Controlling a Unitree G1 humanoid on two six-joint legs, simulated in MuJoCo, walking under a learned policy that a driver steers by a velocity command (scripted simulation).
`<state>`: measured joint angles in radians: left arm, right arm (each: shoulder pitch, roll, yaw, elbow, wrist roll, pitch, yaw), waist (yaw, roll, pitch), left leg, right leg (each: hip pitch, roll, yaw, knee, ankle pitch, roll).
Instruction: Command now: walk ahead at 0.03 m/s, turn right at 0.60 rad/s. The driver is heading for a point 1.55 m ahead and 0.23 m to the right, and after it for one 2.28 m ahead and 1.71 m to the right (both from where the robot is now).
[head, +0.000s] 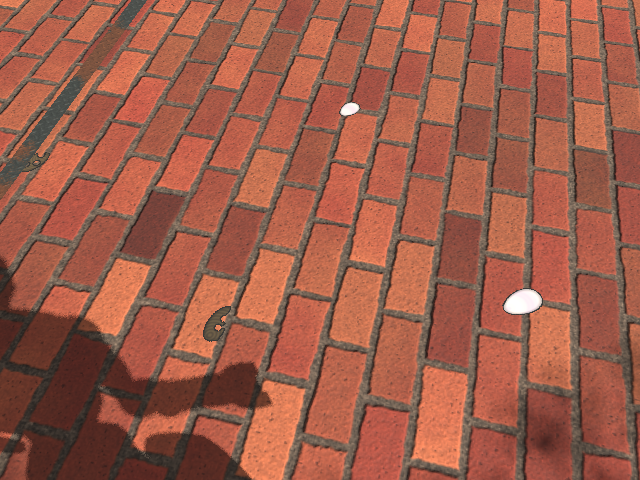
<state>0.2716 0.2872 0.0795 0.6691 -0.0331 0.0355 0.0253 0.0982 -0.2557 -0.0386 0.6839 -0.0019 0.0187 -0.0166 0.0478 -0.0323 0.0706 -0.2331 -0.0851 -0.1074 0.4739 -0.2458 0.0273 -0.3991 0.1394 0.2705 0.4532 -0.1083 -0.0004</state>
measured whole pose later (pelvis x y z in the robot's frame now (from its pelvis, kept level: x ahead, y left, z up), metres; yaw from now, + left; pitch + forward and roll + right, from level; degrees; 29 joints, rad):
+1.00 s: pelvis +0.19 -0.03 -0.01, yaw -5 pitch +2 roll -4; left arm 0.31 0.33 0.11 0.80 -0.01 -0.06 -0.01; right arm 0.22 -0.28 -0.06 0.67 0.05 0.01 0.04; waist 0.02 -0.02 -0.02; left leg -0.69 0.20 0.04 0.92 -0.21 0.04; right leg 0.13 -0.10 -0.38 0.24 -0.36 0.10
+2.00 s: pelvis +1.03 +0.13 -0.03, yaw -27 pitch +2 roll +3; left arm 0.36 0.30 0.07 0.74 -0.05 -0.05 0.01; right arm 0.08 -0.26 -0.02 0.54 0.02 -0.14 -0.01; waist 0.06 -0.04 0.00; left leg -0.48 -0.03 -0.09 0.64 -0.20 -0.06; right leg -0.25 0.11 0.25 1.11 -0.51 -0.09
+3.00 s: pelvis +1.59 -0.34 -0.02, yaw -47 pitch +1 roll +0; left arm 0.14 0.28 0.03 0.71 -0.02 0.02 0.02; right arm 0.18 -0.26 -0.02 0.67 -0.03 -0.05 0.02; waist -0.02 -0.01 0.08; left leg -0.49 -0.11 0.06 0.56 -0.08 0.12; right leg -0.49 0.02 0.08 1.32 -0.47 0.02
